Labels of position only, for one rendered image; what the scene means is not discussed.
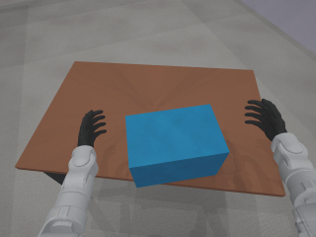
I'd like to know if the robot right hand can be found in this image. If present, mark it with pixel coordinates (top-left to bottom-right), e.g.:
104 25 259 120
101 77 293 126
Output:
245 99 287 141

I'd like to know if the robot left hand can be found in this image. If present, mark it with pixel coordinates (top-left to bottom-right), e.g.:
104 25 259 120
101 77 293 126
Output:
77 110 107 147

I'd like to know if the robot left forearm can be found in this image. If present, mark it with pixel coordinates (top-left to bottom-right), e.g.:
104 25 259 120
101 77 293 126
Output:
37 145 99 237

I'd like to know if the carton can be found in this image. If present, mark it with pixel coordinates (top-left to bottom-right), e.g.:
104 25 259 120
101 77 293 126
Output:
125 104 230 188

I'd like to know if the table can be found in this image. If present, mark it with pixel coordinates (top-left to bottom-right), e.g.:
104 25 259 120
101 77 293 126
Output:
15 61 286 198

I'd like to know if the robot right forearm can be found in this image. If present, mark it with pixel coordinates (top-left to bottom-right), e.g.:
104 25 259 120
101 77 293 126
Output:
271 132 316 209

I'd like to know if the robot right upper arm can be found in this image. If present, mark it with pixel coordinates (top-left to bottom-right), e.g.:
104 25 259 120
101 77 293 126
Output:
292 202 316 237

